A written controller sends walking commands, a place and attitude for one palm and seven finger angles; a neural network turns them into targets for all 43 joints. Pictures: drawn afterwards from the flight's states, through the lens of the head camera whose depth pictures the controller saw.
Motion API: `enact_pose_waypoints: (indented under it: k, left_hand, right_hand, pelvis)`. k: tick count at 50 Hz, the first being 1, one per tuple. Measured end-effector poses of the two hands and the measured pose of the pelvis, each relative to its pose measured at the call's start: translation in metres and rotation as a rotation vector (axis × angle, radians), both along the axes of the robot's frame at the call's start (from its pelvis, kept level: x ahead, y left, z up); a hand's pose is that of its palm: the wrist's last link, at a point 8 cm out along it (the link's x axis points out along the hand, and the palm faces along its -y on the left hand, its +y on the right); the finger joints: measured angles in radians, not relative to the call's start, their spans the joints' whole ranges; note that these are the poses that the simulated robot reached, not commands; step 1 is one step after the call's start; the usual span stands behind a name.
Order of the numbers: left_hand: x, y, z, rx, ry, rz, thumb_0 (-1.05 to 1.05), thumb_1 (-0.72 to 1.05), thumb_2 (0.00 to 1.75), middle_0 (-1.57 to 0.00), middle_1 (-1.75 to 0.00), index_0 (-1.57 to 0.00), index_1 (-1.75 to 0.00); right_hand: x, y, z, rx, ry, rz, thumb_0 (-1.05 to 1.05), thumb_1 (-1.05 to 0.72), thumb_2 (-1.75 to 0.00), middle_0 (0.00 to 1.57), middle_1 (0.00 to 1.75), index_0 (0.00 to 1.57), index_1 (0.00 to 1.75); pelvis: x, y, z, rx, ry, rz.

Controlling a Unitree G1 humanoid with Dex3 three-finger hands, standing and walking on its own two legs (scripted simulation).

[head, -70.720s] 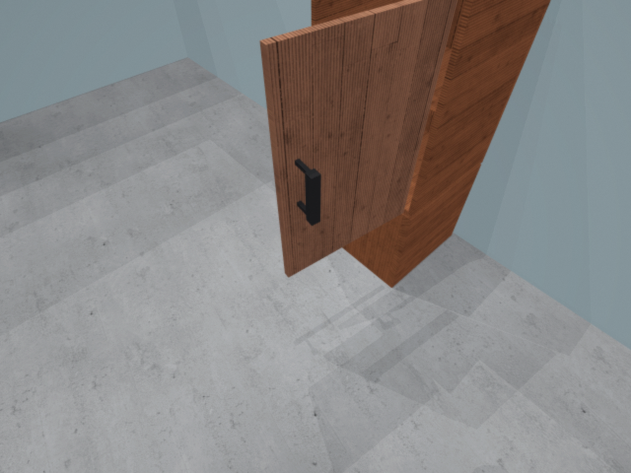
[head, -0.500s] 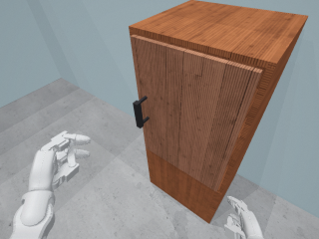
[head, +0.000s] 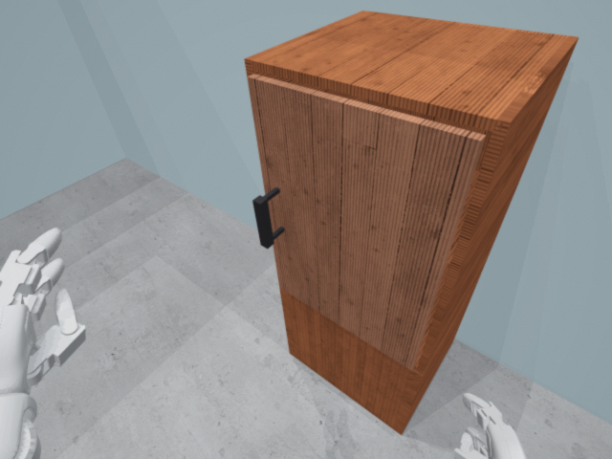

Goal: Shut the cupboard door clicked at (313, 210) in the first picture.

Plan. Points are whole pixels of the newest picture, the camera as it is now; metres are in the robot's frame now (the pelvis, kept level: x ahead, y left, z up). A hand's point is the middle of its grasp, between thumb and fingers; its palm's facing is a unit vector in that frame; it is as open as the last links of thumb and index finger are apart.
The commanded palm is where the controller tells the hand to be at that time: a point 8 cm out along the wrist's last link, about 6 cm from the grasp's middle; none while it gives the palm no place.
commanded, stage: draw the hand back to the body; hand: left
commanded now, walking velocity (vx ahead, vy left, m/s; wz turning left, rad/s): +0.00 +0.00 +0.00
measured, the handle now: (270, 217) +0.61 +0.16 -0.05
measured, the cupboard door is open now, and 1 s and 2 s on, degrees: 0 0 0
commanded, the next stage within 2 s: step back with the hand held close in 0.10 s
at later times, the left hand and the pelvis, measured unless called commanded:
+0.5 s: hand (83, 328) +0.20 +0.26 +0.15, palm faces +0.39 -0.79 -0.47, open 7.4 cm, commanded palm +0.14 +0.30 +0.17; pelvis +0.00 +0.00 +0.00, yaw +0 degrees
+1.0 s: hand (12, 377) +0.14 +0.30 +0.15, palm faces +0.44 -0.77 -0.46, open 7.4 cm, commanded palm +0.08 +0.33 +0.17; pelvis -0.06 +0.03 -0.02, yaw +0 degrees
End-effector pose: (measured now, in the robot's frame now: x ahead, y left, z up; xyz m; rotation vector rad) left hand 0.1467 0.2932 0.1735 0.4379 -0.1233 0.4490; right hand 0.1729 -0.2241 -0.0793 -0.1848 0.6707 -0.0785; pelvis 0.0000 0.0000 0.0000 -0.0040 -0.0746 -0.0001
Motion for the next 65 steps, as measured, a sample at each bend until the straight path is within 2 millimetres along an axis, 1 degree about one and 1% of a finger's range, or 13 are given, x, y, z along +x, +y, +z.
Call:
enact_pose_waypoints:
  k: [7, 13, 16, 23, 29, 33, 38, 46, 54, 65]
  left_hand:
    - [0.002, -0.008, 0.007, 0.024, -0.020, -0.024, 0.02, 0.89, 0.90, -0.22, -0.31, -0.22, -0.31]
    - [0.002, -0.010, 0.007, 0.031, -0.006, -0.015, 0.02, 0.89, 0.90, -0.21, -0.31, -0.22, -0.30]
    - [0.004, -0.007, 0.008, 0.064, -0.016, -0.014, 0.02, 0.89, 0.90, -0.21, -0.31, -0.22, -0.30]
    - [0.008, 0.000, 0.001, 0.088, 0.021, -0.039, 0.02, 0.89, 0.90, -0.21, -0.31, -0.22, -0.30]
    - [0.007, 0.008, 0.003, 0.118, 0.037, -0.076, 0.02, 0.89, 0.90, -0.21, -0.31, -0.22, -0.30]
    - [0.000, 0.016, 0.006, 0.131, 0.019, -0.090, 0.02, 0.89, 0.90, -0.22, -0.31, -0.22, -0.30]
    - [-0.015, 0.026, 0.004, 0.135, -0.005, -0.092, 0.02, 0.89, 0.90, -0.22, -0.31, -0.22, -0.30]
    - [-0.040, 0.040, -0.003, 0.140, -0.046, -0.058, 0.02, 0.89, 0.90, -0.21, -0.31, -0.22, -0.30]
    - [-0.056, 0.040, -0.002, 0.148, -0.111, -0.061, 0.02, 0.89, 0.90, -0.21, -0.31, -0.22, -0.30]
    - [-0.065, 0.037, 0.001, 0.191, -0.160, -0.088, 0.02, 0.89, 0.90, -0.21, -0.31, -0.22, -0.30]
  right_hand:
    - [0.002, -0.004, 0.004, 0.011, -0.028, -0.006, 0.01, -0.90, -0.90, 0.21, 0.30, 0.21, 0.30]
    - [0.001, -0.009, 0.000, 0.015, -0.012, -0.007, 0.01, -0.90, -0.90, 0.21, 0.30, 0.21, 0.30]
    - [0.000, -0.013, -0.003, 0.003, 0.016, -0.018, 0.01, -0.90, -0.90, 0.21, 0.30, 0.21, 0.30]
    - [-0.012, -0.023, -0.009, -0.036, 0.088, -0.088, 0.01, -0.90, -0.90, 0.21, 0.30, 0.21, 0.30]
    - [-0.026, -0.019, -0.006, -0.051, 0.105, -0.131, 0.01, -0.90, -0.90, 0.21, 0.30, 0.20, 0.30]
    - [-0.037, -0.012, -0.002, -0.055, 0.100, -0.140, 0.01, -0.90, -0.90, 0.21, 0.30, 0.20, 0.30]
    - [-0.053, -0.001, 0.001, -0.067, 0.093, -0.133, 0.01, -0.90, -0.90, 0.21, 0.30, 0.21, 0.30]
    - [-0.077, 0.012, -0.003, -0.091, 0.093, -0.101, 0.01, -0.90, -0.90, 0.21, 0.30, 0.21, 0.30]
    - [-0.095, 0.016, -0.008, -0.100, 0.100, -0.080, 0.01, -0.90, -0.90, 0.21, 0.30, 0.21, 0.30]
    - [-0.109, 0.010, -0.012, -0.113, 0.095, -0.089, 0.01, -0.90, -0.90, 0.21, 0.30, 0.21, 0.30]
  pelvis:
    - [0.000, -0.008, 0.000, 0.001, -0.003, -0.007]
    - [0.001, -0.012, 0.000, -0.001, 0.006, -0.006]
    - [0.001, -0.012, -0.001, -0.015, 0.035, 0.005]
    - [-0.001, -0.002, -0.004, -0.010, 0.072, -0.001]
    - [-0.011, 0.008, -0.005, -0.008, 0.083, -0.014]
    - [-0.021, 0.015, -0.005, -0.012, 0.089, -0.019]
    - [-0.035, 0.022, -0.007, -0.019, 0.093, -0.019]
    - [-0.056, 0.031, -0.012, -0.028, 0.088, -0.011]
    - [-0.070, 0.032, -0.018, -0.038, 0.079, -0.004]
    - [-0.084, 0.029, -0.025, -0.040, 0.078, -0.008]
